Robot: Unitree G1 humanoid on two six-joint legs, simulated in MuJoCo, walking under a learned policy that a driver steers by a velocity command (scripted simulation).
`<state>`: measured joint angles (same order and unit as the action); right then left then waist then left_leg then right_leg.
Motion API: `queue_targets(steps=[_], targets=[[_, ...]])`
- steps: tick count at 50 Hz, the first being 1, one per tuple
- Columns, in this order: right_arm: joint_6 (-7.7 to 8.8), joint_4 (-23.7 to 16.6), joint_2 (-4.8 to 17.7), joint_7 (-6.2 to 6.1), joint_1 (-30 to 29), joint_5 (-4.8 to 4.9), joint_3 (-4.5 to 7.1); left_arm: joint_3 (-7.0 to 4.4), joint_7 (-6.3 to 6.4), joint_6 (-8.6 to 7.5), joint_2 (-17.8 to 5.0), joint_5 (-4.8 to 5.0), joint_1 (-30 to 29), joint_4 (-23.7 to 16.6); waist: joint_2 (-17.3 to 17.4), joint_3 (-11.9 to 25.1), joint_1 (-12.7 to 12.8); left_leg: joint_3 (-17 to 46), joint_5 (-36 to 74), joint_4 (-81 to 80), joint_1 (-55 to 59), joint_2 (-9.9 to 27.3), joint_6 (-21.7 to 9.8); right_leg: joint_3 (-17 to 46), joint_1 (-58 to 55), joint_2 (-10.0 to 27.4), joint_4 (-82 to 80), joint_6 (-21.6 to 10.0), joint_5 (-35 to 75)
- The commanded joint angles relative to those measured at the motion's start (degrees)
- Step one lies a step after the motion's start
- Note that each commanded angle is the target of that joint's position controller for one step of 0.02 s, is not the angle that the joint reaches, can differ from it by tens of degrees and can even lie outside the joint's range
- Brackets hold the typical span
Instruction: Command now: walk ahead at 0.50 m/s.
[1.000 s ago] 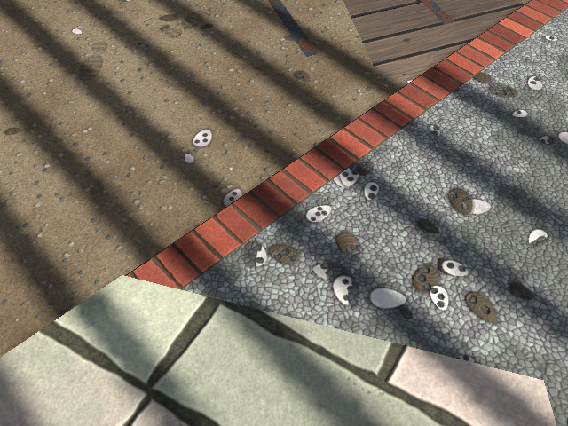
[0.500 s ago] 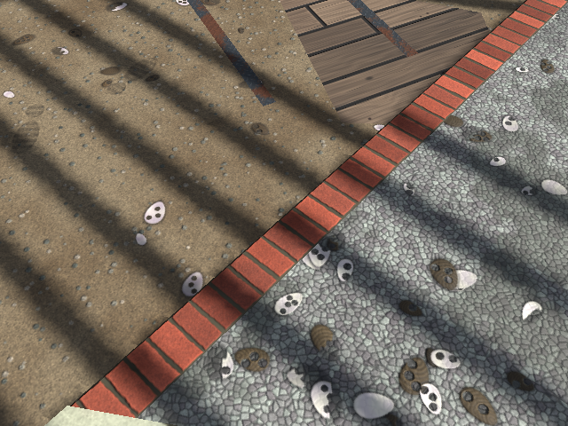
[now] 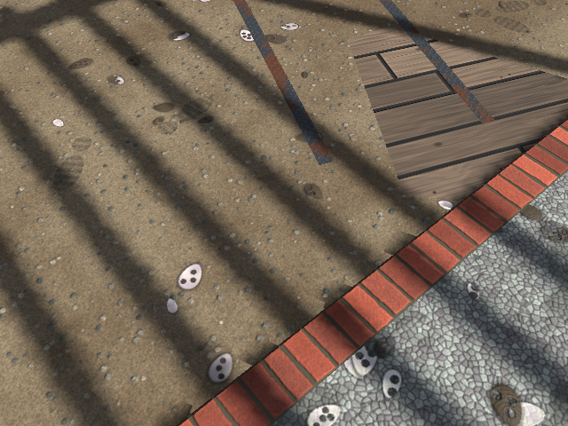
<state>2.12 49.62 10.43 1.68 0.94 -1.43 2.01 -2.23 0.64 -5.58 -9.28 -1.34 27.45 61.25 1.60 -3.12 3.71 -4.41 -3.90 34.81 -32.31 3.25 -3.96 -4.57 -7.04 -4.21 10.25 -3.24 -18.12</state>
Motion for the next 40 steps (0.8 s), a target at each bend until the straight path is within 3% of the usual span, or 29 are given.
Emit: queue_targets(steps=[1,2,3,4,5,6,7,8,9,11,15,21,27,29,31,32,33,34,35,36,37,38,40], targets=[[1.34,-2.49,5.41,-0.71,2.53,0.00,1.71,-1.80,0.74,-0.17,-9.38,-0.30,1.20,-1.10,-6.45,-0.34,-4.74,-1.47,-5.59,-3.48,6.46,-3.45,-2.87,4.88,-0.06,17.02,9.22,-6.27,51.91],[1.80,0.20,6.25,-1.12,10.50,-0.17,2.39,-1.90,0.69,0.11,-9.77,-0.18,0.20,-1.19,-5.59,3.76,-8.15,-2.39,-4.70,-6.46,15.45,-5.42,-4.03,3.64,0.96,15.61,18.38,-5.39,55.11],[2.39,3.40,8.40,-1.63,20.41,-1.06,3.37,-1.64,0.56,0.23,-9.08,0.24,-0.24,-1.75,-3.71,9.35,-11.75,0.50,-2.85,-7.81,29.46,-2.64,-5.77,1.91,8.58,13.11,30.87,-4.29,46.57],[2.71,4.19,14.13,-2.06,28.33,-2.53,4.68,-0.69,0.22,0.48,-5.03,1.63,2.50,-3.77,5.07,17.68,-12.34,21.09,-7.21,-9.28,45.22,13.86,-10.11,-1.23,24.01,7.15,51.60,-2.41,20.06],[1.79,4.39,15.74,-1.35,26.95,-0.82,5.09,-1.24,-0.26,0.49,-4.97,2.26,6.43,-3.53,12.62,22.26,-9.63,44.54,-8.53,-18.82,50.72,21.81,-15.72,3.94,37.37,-1.43,65.80,-1.60,-12.15],[1.33,3.22,13.15,-1.17,19.82,0.51,4.52,-2.00,-0.07,0.93,-7.93,1.10,1.27,-4.24,4.29,13.14,-7.23,37.12,-13.66,-19.68,42.99,19.19,-13.71,8.03,42.25,3.33,68.31,-2.32,-7.40],[1.62,2.36,8.83,-1.03,15.31,0.63,3.29,-1.92,-0.40,0.63,-7.47,0.74,-3.93,-5.60,0.56,6.03,-6.64,29.15,-12.26,-21.33,34.27,16.88,-12.14,7.69,42.76,5.42,66.01,-2.41,-2.82],[2.01,2.53,6.36,-0.97,13.33,0.24,2.50,-1.83,-0.59,0.63,-6.16,0.76,-5.27,-5.74,-0.70,2.45,-4.76,23.39,-8.59,-23.47,28.09,13.87,-9.72,7.45,40.61,7.39,61.87,-2.44,0.05],[2.48,3.31,4.87,-1.24,13.49,0.37,1.96,-1.87,-0.80,1.30,-5.53,-0.17,-5.12,-5.79,0.61,1.14,-3.19,19.17,-4.92,-24.47,24.23,11.49,-7.97,7.49,38.01,8.65,58.49,-2.04,1.29],[3.55,4.66,4.70,-1.54,16.22,0.36,1.72,-1.78,-1.37,2.74,-4.17,-0.74,-3.43,-5.01,1.66,1.41,-1.95,14.86,0.62,-25.44,21.78,9.41,-7.18,6.45,34.93,8.80,55.66,-1.10,2.57],[4.12,6.13,6.80,-1.60,21.27,0.84,1.97,-1.84,-1.90,3.88,-4.77,-0.61,-11.90,-7.80,1.51,-0.94,-2.52,10.94,5.13,-27.86,24.29,8.09,-7.22,4.47,42.59,10.06,48.67,0.90,9.50],[3.86,7.52,6.02,-1.87,27.35,1.13,1.19,-0.83,-2.32,3.70,-4.17,0.04,-24.65,-12.00,1.98,-2.32,-5.59,7.21,14.39,-27.59,29.81,6.76,-6.01,1.36,45.04,9.10,32.78,2.10,18.48],[3.45,9.42,7.04,-2.69,31.00,0.17,1.29,-0.45,-2.18,2.89,-4.96,0.08,-31.50,-15.09,2.31,-3.96,-6.90,6.68,22.31,-23.90,39.35,9.45,-7.33,-0.34,44.95,6.87,23.94,-0.77,14.51],[3.33,9.35,7.96,-2.99,29.10,0.01,1.53,-0.83,-1.88,2.39,-5.72,0.13,-28.41,-14.66,2.70,-2.60,-4.62,5.35,33.87,-19.23,40.12,9.84,-6.46,-1.26,38.57,4.69,21.28,-2.76,10.07],[2.93,9.57,9.22,-3.06,27.42,0.21,1.91,-2.07,-1.05,1.73,-7.63,-0.30,-16.00,-10.80,2.73,3.16,0.65,3.32,42.59,-5.59,38.41,8.28,-4.66,-2.31,23.61,1.41,16.81,-5.29,9.50],[3.01,8.98,8.57,-3.08,26.90,0.83,1.62,-3.25,-0.35,1.21,-10.24,-1.24,-6.23,-7.91,1.82,9.10,4.30,2.20,33.64,6.90,29.82,6.29,-3.59,2.08,8.40,4.99,16.69,-7.89,10.72],[3.10,6.66,4.23,-2.42,29.41,2.64,0.55,-4.84,0.24,1.04,-16.22,-2.41,2.03,-7.08,-8.34,17.46,5.20,-1.36,6.77,29.15,12.13,-0.63,-1.16,24.25,-8.32,21.43,14.49,-13.85,4.73],[2.97,6.95,5.31,-2.17,31.88,2.34,1.29,-4.77,-0.51,1.98,-15.89,-0.51,-0.49,-7.05,-11.73,21.31,2.66,4.82,-26.14,40.96,1.79,-7.84,-1.12,43.52,-10.47,28.94,6.06,-17.70,4.08],[2.54,6.05,7.54,-2.34,26.77,1.44,1.97,-4.14,-0.66,2.29,-13.36,0.73,-7.60,-8.10,-5.97,11.44,0.03,8.35,-21.40,41.34,-2.07,-3.17,-1.64,34.53,-1.86,26.65,4.70,-15.27,0.29],[2.73,5.35,6.80,-2.06,23.10,1.21,1.80,-3.03,-0.79,1.88,-9.23,0.67,-12.42,-9.03,-3.32,4.72,-1.02,8.49,-16.79,37.93,-1.27,-0.96,-1.58,26.89,7.13,24.39,2.06,-13.13,2.84],[2.41,5.67,5.48,-1.99,22.48,1.08,1.77,-2.34,-0.70,1.40,-6.76,0.39,-14.20,-8.85,-2.44,1.33,-2.87,8.43,-14.43,33.69,1.35,0.89,-1.46,20.62,13.05,21.46,-0.06,-10.06,5.94],[1.60,5.78,5.09,-1.81,23.03,0.14,1.87,-1.91,-0.34,0.85,-5.47,0.51,-13.81,-8.04,-3.80,0.32,-4.29,8.58,-13.43,30.52,4.14,1.91,-0.93,15.96,16.65,19.39,-0.97,-7.99,9.97],[0.07,6.36,3.77,-1.20,24.56,-0.41,1.89,-1.90,-0.07,-0.28,-5.69,0.39,-11.11,-7.02,-4.35,0.75,-5.47,7.95,-12.27,28.40,6.91,1.58,-0.19,10.75,18.75,18.07,-1.40,-6.67,16.38]])
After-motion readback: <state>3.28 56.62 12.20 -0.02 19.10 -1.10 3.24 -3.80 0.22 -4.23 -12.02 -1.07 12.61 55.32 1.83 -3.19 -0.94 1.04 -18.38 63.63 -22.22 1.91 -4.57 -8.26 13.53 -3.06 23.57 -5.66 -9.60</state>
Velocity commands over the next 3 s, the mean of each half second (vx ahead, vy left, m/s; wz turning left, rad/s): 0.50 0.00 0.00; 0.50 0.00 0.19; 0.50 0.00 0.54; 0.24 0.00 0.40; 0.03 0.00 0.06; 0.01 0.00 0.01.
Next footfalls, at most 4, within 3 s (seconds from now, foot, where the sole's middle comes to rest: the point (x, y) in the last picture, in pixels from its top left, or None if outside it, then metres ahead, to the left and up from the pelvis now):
0.06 left None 0.21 0.10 -0.77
0.64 right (345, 402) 0.52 -0.07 -0.77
1.30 left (255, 307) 0.82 0.17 -0.89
1.72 right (295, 225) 1.12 0.07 -0.89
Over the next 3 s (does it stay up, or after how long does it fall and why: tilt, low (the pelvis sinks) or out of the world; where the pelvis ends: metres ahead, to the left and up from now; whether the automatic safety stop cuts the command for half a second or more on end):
stays up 1.00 0.14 -0.11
